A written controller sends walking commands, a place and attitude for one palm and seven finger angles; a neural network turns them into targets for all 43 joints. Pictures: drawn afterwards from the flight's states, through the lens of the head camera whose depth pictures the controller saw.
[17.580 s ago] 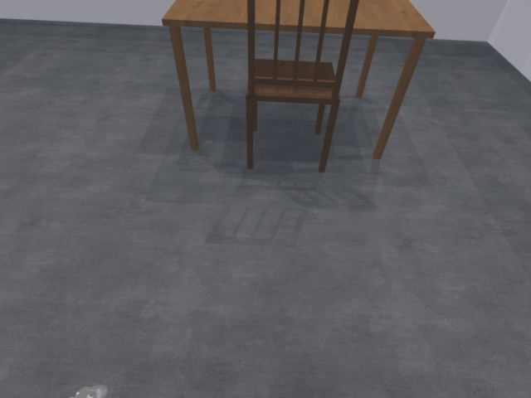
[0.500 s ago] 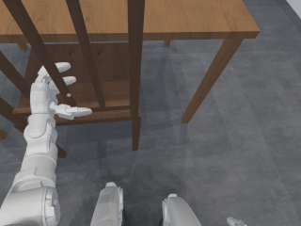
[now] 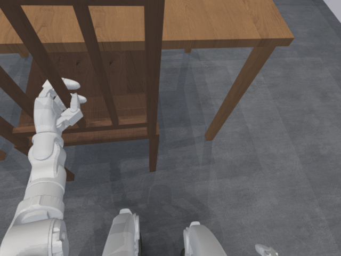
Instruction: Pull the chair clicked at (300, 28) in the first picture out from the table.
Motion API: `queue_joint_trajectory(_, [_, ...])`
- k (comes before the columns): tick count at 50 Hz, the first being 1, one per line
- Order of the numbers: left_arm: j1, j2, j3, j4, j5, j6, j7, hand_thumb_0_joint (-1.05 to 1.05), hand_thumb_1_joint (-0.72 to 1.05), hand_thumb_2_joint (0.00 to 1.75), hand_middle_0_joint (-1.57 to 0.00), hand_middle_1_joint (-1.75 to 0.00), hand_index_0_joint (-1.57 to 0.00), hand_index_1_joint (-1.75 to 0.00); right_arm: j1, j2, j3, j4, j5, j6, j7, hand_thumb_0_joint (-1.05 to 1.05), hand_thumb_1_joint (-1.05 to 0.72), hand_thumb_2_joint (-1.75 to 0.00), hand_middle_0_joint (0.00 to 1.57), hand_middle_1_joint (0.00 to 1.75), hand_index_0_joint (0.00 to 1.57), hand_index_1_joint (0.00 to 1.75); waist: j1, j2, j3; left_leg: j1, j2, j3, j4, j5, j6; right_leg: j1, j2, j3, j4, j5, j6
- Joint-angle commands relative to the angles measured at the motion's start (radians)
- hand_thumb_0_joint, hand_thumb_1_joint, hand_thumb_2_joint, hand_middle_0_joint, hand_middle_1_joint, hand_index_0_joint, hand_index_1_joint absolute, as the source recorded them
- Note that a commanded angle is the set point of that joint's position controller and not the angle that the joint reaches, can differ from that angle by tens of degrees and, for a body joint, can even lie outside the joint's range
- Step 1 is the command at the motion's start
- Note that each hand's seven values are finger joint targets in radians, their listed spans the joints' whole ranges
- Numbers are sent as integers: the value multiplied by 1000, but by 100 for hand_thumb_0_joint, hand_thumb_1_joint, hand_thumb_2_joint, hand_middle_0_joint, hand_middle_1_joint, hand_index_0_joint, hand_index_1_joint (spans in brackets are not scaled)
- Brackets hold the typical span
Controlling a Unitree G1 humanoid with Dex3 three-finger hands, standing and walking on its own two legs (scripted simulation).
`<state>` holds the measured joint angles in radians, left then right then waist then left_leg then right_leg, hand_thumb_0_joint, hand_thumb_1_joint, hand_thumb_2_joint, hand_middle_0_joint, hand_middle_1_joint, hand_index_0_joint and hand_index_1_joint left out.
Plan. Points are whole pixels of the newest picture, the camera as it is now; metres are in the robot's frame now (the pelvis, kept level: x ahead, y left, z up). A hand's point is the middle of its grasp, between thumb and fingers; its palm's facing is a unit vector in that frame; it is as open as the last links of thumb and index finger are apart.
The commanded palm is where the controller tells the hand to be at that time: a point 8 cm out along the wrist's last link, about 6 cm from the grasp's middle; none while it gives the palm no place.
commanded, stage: hook a spindle and tug to test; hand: left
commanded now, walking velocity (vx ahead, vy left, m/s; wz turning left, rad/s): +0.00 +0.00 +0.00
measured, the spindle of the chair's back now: (58, 85) +0.46 +0.24 +0.08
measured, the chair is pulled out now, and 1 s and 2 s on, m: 0.00 0.08 0.19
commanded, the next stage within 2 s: step backward, pulling the chair out in 0.50 s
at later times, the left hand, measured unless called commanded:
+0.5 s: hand (78, 125) +0.40 +0.20 +0.03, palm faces +0.14 -0.99 -0.02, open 5.2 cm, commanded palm +0.36 +0.24 +0.03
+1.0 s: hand (85, 136) +0.36 +0.18 +0.04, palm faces +0.13 -0.98 -0.17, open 5.0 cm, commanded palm +0.33 +0.22 +0.04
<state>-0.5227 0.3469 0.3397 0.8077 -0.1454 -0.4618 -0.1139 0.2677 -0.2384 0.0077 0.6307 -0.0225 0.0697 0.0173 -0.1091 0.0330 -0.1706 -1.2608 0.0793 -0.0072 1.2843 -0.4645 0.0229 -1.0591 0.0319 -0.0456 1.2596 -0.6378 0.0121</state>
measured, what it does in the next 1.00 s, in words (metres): rises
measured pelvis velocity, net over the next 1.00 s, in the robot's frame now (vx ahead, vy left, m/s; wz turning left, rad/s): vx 0.01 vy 0.00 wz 0.02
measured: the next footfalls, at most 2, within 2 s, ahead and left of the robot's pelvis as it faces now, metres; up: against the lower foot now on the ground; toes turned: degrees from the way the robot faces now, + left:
left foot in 1.94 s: -0.05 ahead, +0.14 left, +0.00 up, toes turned +4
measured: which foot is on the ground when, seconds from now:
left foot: down 0.00-1.00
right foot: down 0.00-1.00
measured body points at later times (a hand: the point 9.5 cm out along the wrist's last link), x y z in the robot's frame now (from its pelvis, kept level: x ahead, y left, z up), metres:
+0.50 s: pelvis +0.02 +0.00 +0.01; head +0.14 +0.02 +0.44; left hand +0.38 +0.26 +0.03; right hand +0.13 -0.26 -0.10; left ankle +0.07 +0.11 -0.62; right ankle -0.02 -0.14 -0.62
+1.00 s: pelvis +0.01 +0.00 +0.10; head +0.08 +0.01 +0.54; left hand +0.35 +0.23 +0.06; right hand +0.11 -0.26 -0.02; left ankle +0.06 +0.11 -0.62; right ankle -0.02 -0.13 -0.62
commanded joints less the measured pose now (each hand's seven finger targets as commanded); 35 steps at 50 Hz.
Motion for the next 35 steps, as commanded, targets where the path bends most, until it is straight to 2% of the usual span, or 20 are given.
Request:
queue_joint_trajectory(1, [-185,156,-7,-252,0,-82,-18,0,90,90,-50,-145,-50,-145,99,-176,-64,-90,0,-27,-7,0,-90,-90,20,30,20,30,19,121,-480,645,-26,-65,-131,375,-11,-10,32,-15,-166,378,-45])
queue_joint_trajectory(2, [-199,146,-18,-290,0,-86,-17,0,90,90,-50,-145,-50,-145,93,-171,-63,-90,-1,-28,-5,0,-90,-90,20,30,20,30,18,133,-490,653,-26,-63,-131,383,-11,-7,30,-16,-165,386,-43])
queue_joint_trajectory(3, [-156,146,-9,-290,-3,-82,-16,0,90,90,-50,-145,-50,-145,93,-171,-67,-92,0,-28,-4,0,-90,-90,20,30,20,30,24,108,-490,651,-26,-60,-130,392,-11,9,32,-14,-168,402,-43])
queue_joint_trajectory(6, [-132,129,-24,-289,-7,-79,-14,0,90,90,-50,-145,-50,-145,91,-170,-65,-97,3,-28,-3,0,-90,-90,20,30,20,30,15,101,-446,620,-28,-54,-131,379,-8,12,33,-12,-171,407,-41])
queue_joint_trajectory(7, [-129,146,-11,-302,-5,-82,-12,0,90,90,-50,-145,-50,-145,90,-172,-66,-95,4,-27,-3,0,-90,-90,20,30,20,30,19,94,-454,624,-26,-53,-132,389,-10,16,32,-12,-169,416,-40])
queue_joint_trajectory(8, [-102,128,-18,-309,-9,-81,-12,0,90,90,-50,-145,-50,-145,88,-167,-66,-100,3,-28,-1,0,-90,-90,20,30,20,30,24,111,-455,626,-30,-48,-132,400,-9,29,32,-11,-170,431,-40])
queue_joint_trajectory(10, [-69,139,-8,-334,-13,-82,-13,0,90,90,-50,-145,-50,-145,87,-169,-69,-102,4,-29,-1,0,-90,-90,20,30,20,30,28,86,-469,626,-29,-46,-132,419,-9,52,32,-9,-169,459,-39])
queue_joint_trajectory(13, [24,112,-23,-409,-27,-84,-16,0,90,90,-50,-145,-50,-145,80,-162,-69,-120,6,-34,5,0,-90,-90,20,30,20,30,51,129,-502,667,-31,-39,-138,486,-12,87,31,-9,-167,512,-41])
queue_joint_trajectory(15, [83,121,-6,-404,-36,-75,-17,0,90,90,-50,-145,-50,-145,75,-164,-70,-122,8,-36,6,0,-90,-90,20,30,20,30,53,83,-472,639,-30,-36,-142,476,-11,107,32,-8,-174,525,-39])
queue_joint_trajectory(19, [72,85,-45,-465,-37,-84,-9,0,90,90,-50,-145,-50,-145,66,-157,-70,-125,9,-44,6,0,-90,-90,20,30,20,30,39,102,-445,649,-28,-39,-143,475,-12,87,29,-12,-172,510,-36])
queue_joint_trajectory(22, [127,84,-42,-493,-36,-93,2,0,90,90,-50,-145,-50,-145,62,-158,-72,-131,7,-51,7,0,-90,-90,20,30,20,30,52,103,-457,655,-30,-39,-143,487,-12,95,29,-10,-166,517,-37])
queue_joint_trajectory(25, [104,67,-65,-497,-32,-100,6,0,90,90,-50,-145,-50,-145,53,-155,-71,-125,5,-56,4,0,-90,-90,20,30,20,30,35,96,-430,645,-29,-40,-138,468,-13,79,27,-10,-166,505,-36])
queue_joint_trajectory(28, [49,80,-57,-482,-26,-109,9,0,90,90,-50,-145,-50,-145,47,-158,-70,-115,4,-61,-2,0,-90,-90,20,30,20,30,25,90,-413,619,-31,-43,-130,423,-11,58,26,-9,-161,474,-36])
queue_joint_trajectory(29, [31,85,-53,-484,-26,-114,8,0,90,90,-50,-145,-50,-145,45,-159,-70,-112,3,-63,-5,0,-90,-90,20,30,20,30,26,89,-422,621,-32,-44,-127,415,-11,54,25,-8,-160,465,-37])
queue_joint_trajectory(30, [-23,61,-87,-519,-26,-115,6,0,90,90,-50,-145,-50,-145,42,-158,-69,-113,4,-67,-8,0,-90,-90,20,30,20,30,14,99,-445,642,-32,-45,-127,412,-9,53,24,-4,-165,462,-35])
queue_joint_trajectory(31, [-111,393,55,-609,104,17,132,0,90,90,-50,-145,-50,-145,93,-155,-59,-197,53,0,-37,0,-90,-90,20,30,20,30,94,203,-649,1017,-21,-17,-316,423,9,375,-27,61,-329,518,-57])
queue_joint_trajectory(32, [-170,317,-25,-741,99,69,174,0,90,90,-50,-145,-50,-145,82,-138,-60,-215,65,6,-63,0,-90,-90,20,30,20,30,76,286,-650,1109,-35,-17,-363,497,9,427,-29,62,-382,645,-47])
queue_joint_trajectory(33, [-91,271,-38,-736,95,108,198,0,90,90,-50,-145,-50,-145,81,-135,-60,-212,66,-2,-77,0,-90,-90,20,30,20,30,75,275,-625,1126,-33,-27,-367,566,9,443,-33,56,-388,720,-42])
queue_joint_trajectory(34, [-4,232,-51,-642,101,157,214,0,90,90,-50,-145,-50,-145,57,-131,-54,-215,67,5,-87,0,-90,-90,20,30,20,30,69,259,-558,1070,-27,-37,-383,593,10,432,-39,56,-388,726,-35])
queue_joint_trajectory(35, [67,169,-99,-505,106,204,219,0,90,90,-50,-145,-50,-145,36,-129,-50,-203,69,20,-92,0,-90,-90,20,30,20,30,62,201,-429,993,-7,-60,-442,463,3,417,-35,31,-406,590,-31])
